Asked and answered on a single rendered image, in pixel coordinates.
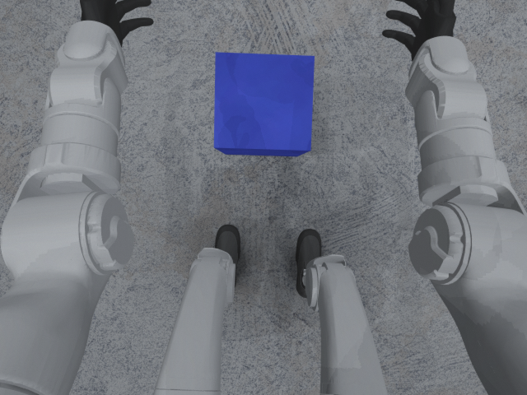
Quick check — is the left robot forearm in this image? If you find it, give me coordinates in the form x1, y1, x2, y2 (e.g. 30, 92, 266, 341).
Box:
0, 21, 128, 270

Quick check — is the left robot hand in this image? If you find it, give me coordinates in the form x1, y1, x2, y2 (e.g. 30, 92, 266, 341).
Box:
80, 0, 154, 47

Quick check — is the left robot upper arm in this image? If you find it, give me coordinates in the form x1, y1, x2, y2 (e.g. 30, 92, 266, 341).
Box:
0, 190, 134, 395

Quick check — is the right robot thigh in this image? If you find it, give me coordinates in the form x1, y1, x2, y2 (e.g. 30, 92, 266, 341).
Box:
307, 263, 388, 395

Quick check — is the carton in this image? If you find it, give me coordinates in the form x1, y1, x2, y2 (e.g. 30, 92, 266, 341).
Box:
214, 52, 315, 156

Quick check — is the robot right shin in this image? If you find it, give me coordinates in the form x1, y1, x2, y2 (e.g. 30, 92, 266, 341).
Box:
302, 254, 356, 295

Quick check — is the right robot forearm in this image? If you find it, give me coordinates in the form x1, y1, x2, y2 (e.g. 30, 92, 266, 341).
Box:
405, 36, 527, 217

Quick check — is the right robot hand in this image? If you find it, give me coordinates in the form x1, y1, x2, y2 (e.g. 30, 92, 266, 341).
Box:
382, 0, 456, 61

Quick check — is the right robot upper arm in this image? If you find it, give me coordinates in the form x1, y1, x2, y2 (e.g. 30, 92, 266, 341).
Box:
408, 202, 527, 395

